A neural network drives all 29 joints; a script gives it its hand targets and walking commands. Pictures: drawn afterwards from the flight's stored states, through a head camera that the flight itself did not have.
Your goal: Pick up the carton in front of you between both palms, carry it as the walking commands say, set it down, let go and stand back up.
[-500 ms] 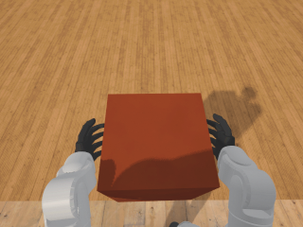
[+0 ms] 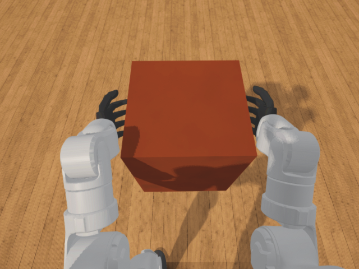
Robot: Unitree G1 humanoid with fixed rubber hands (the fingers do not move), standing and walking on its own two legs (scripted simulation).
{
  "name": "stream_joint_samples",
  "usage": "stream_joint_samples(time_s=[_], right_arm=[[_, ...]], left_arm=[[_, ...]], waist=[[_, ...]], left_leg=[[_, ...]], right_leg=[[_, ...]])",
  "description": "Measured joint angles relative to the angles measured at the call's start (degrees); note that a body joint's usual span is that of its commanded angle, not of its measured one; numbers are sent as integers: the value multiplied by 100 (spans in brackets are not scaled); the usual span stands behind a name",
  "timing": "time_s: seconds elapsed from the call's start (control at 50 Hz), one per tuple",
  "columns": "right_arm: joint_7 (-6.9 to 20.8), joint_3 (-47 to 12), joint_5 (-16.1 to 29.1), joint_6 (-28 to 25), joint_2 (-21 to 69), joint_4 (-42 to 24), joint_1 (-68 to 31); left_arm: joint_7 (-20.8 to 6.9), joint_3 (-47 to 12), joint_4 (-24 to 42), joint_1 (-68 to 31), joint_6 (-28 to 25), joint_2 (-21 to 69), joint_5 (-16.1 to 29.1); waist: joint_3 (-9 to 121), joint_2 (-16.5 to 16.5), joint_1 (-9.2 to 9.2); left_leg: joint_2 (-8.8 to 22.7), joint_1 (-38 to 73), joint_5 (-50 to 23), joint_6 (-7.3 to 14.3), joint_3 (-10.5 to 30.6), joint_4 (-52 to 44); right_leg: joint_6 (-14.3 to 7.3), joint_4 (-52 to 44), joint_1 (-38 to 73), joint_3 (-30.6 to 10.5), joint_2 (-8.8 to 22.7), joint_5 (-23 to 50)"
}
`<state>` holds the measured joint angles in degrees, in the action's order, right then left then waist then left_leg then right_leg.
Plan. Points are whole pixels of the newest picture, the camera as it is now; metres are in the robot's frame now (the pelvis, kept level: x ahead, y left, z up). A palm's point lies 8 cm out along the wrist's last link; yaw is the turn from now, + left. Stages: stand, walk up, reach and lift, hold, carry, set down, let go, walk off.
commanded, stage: carry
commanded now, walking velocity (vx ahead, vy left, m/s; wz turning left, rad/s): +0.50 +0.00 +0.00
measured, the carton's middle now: (185, 134) +0.38 +0.00 +0.09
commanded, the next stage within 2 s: none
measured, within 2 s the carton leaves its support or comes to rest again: neither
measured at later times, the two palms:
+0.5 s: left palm (127, 36) +0.68 +0.16 +0.16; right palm (229, 32) +0.71 -0.14 +0.16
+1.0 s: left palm out of the picture +1.02 +0.16 +0.21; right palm out of the picture +0.99 -0.14 +0.21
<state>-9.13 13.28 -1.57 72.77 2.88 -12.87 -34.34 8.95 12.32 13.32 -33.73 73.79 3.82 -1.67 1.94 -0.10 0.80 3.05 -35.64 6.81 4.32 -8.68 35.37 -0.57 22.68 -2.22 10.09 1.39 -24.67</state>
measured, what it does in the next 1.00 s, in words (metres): climbs: left foot, then right foot 0.04 m higher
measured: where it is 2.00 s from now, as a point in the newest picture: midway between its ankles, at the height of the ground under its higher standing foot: (175, 91)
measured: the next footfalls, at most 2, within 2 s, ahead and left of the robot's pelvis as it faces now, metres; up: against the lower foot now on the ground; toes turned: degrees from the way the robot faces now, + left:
left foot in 0.02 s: +0.20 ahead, +0.10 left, +0.01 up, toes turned +9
right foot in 0.42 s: +0.47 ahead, -0.09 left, +0.05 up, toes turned -5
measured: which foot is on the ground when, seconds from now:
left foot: up 0.00-0.00, down 0.02-0.44, up 0.46-0.80, down 0.82-1.00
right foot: down 0.00-0.02, up 0.04-0.40, down 0.42-0.84, up 0.86-1.00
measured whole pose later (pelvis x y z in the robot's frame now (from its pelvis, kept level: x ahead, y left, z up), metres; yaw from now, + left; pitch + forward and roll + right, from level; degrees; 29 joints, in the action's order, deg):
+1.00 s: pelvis +0.66 +0.04 +0.08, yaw +0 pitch +5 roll +0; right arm -9.8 15.2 -1.1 70.5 4.0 -4.8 -36.2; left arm 8.5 18.2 7.5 -36.5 73.5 6.3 -4.3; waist 0.1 0.0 -6.0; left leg -0.9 -23.0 22.5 4.2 -8.2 32.5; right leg -3.0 77.0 -36.7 0.8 0.4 -23.2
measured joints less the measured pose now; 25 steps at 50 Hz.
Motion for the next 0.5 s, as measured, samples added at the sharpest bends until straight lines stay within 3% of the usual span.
stream_joint_samples(time_s=[0.02, 0.06, 0.12, 0.16, 0.28, 0.34, 0.4, 0.42, 0.46, 0.5], right_arm=[[-8, 26, 8, -29, -9, 179, -138], [-38, 65, -16, -148, 20, 525, -411], [-100, 143, -32, -235, 112, 731, -531], [-109, 221, -6, -286, 175, 593, -441], [-57, 358, 174, -553, 408, -229, -61], [-57, 274, 231, -590, 420, -526, 77], [-57, 199, 227, -529, 346, -586, 96], [-55, 196, 212, -492, 295, -561, 93], [-26, 196, 192, -429, 129, -419, 78], [-2, 230, 172, -349, 71, -230, 68]], left_arm=[[13, 42, -106, -106, 15, -49, 6], [18, 136, -316, -302, -12, -186, 60], [25, 332, -456, -411, -33, -179, 90], [28, 469, -359, -421, -66, -6, 15], [-19, 492, 436, -91, -357, 358, -60], [-36, 377, 760, 101, -420, 369, -37], [-38, 271, 786, 143, -410, 304, -27], [-38, 228, 683, 96, -405, 277, -32], [-30, 136, 366, -12, -446, 274, -86], [-19, 101, 122, -63, -383, 258, -95]], waist=[[-19, 56, -46], [-122, 189, -214], [-404, 161, -398], [-577, 123, -439], [-792, 57, -475], [-712, 38, -457], [-546, -57, -321], [-503, -87, -228], [-493, -236, 26], [-482, -145, 252]], left_leg=[[-78, 234, 341, 42, -88, -163], [-185, 354, 1321, -52, -134, 125], [-244, 576, 1331, -18, -116, 148], [-277, 857, 1389, -26, -89, -124], [-294, 1734, 1706, -110, 20, -791], [-277, 2246, 1943, -212, 91, -1077], [-141, 2724, 2333, -355, 152, -1071], [-65, 2785, 2513, -381, 175, -754], [110, 2434, 2494, -363, 407, 762], [-154, 1667, 2272, -279, 814, 2796]], right_leg=[[25, 399, -11, -37, 76, -253], [6, 2095, -609, -297, 229, -480], [-134, 4664, -1918, -833, -18, -368], [-224, 5312, -2688, -890, -48, -113], [-214, 4805, -4211, -819, 132, 180], [-210, 3563, -4351, -693, 187, 499], [-298, 2147, -3956, -337, 16, 706], [-364, 1740, -3677, -195, -90, 892], [-423, 1915, -3404, -73, -232, 722], [-441, 1898, -3127, -126, -269, 343]])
